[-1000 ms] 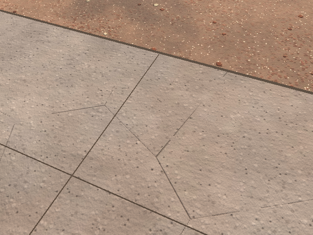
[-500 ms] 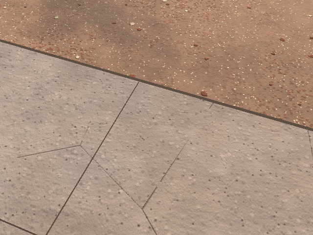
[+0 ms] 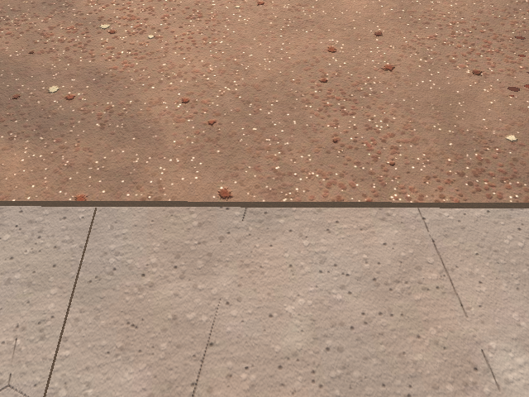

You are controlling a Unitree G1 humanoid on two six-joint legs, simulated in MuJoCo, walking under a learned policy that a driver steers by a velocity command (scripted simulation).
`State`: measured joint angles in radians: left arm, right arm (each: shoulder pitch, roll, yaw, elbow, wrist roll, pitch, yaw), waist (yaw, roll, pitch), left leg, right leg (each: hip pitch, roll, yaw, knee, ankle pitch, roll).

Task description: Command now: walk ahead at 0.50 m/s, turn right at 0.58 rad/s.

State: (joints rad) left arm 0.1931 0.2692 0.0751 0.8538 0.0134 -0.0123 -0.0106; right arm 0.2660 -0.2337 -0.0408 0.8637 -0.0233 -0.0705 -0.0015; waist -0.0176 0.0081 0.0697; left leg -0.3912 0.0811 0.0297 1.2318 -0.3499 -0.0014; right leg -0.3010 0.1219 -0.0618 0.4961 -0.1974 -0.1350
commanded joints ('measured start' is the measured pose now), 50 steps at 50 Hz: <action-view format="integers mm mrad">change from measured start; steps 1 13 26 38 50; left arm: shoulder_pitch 56 263 109 -11 59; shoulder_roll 106 116 102 74 126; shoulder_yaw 23 5 -17 -20 -32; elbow -36 39 -28 -90 -60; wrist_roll -15 4 22 15 19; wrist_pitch -30 -66 -43 45 2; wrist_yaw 11 12 31 41 74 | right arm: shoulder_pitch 44 -283 -10 50 55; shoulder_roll -103 -80 -127 -175 -69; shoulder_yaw -23 -1 -35 -55 -5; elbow -66 -167 -78 -80 -73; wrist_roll -27 -1 35 9 15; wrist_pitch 17 30 28 70 82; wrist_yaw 6 34 8 -5 -19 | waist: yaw -13 108 15 -4 -14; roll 5 -64 -2 87 -126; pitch -73 -7 -123 -129 -136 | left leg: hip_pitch -171 -283 322 201 84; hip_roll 42 10 148 52 -66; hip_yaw -55 22 -337 -363 -303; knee -71 -559 -882 -958 -678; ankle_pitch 32 361 959 413 170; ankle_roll -24 20 320 211 72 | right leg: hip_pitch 171 363 -255 -240 271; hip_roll -275 -270 -139 -155 -365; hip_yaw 342 212 127 115 355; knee -262 -321 784 455 -269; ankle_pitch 354 460 -198 -75 198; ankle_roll -168 -60 137 191 56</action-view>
